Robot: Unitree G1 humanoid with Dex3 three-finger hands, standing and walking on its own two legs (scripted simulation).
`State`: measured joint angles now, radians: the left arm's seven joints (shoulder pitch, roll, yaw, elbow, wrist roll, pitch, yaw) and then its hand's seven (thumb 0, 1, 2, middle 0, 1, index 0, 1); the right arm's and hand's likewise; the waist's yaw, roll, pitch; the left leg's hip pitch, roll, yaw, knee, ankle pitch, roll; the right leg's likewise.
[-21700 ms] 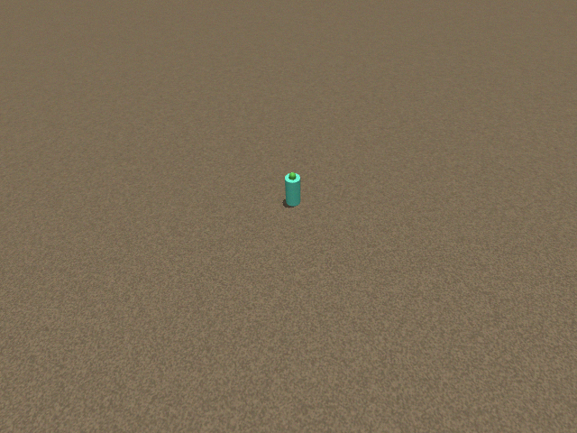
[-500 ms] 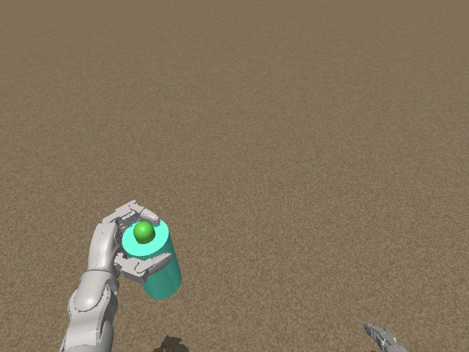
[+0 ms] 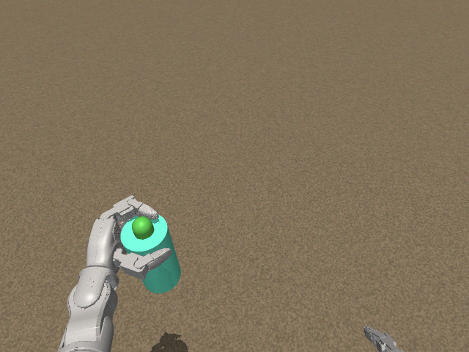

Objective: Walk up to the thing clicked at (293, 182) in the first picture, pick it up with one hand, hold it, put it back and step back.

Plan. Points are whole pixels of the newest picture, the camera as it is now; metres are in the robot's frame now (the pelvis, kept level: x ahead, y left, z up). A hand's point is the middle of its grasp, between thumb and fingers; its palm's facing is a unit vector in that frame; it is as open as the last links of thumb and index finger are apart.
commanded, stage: hold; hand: left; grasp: from the side
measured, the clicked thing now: (152, 251) +0.32 +0.16 -0.01
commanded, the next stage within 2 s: crouch in 1.10 s
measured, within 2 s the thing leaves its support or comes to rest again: neither
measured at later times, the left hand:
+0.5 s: hand (150, 242) +0.31 +0.16 +0.04, palm faces -0.04 -1.00 +0.00, open 8.9 cm
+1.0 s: hand (150, 242) +0.31 +0.16 +0.04, palm faces -0.04 -1.00 +0.00, open 8.9 cm
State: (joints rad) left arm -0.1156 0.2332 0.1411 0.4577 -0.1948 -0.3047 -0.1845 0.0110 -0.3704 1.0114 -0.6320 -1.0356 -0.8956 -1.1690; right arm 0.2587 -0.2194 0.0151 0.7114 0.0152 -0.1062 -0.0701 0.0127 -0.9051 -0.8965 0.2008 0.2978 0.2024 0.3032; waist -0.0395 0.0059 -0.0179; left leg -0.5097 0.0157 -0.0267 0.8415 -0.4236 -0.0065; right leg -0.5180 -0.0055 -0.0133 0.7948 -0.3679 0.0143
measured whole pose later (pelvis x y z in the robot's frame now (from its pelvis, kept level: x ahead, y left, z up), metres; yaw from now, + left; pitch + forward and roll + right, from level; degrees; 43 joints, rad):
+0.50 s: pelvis -0.01 +0.00 +0.00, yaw +0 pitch +5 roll -1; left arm -0.12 0.22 0.12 0.47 -0.19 -0.30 -0.19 0.01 -0.37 1.01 -0.63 -1.04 -0.90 -1.17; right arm 0.26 -0.22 0.01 0.71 0.01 -0.10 -0.06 0.01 -0.90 -0.90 0.20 0.30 0.20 0.30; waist -0.04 0.01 -0.02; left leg -0.52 0.02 -0.03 0.85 -0.42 -0.01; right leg -0.52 0.00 -0.02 0.80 -0.36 0.01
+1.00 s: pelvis -0.01 -0.01 +0.00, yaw +0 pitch +5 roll -1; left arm -0.13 0.22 0.13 0.48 -0.19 -0.32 -0.19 0.01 -0.37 1.02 -0.63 -1.04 -0.90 -1.17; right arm 0.24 -0.22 0.02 0.69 0.01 -0.12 -0.06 0.01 -0.90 -0.90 0.20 0.30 0.20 0.30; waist -0.04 0.00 -0.02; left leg -0.53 0.02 -0.04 0.85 -0.41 -0.01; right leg -0.53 0.00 -0.02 0.81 -0.36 0.01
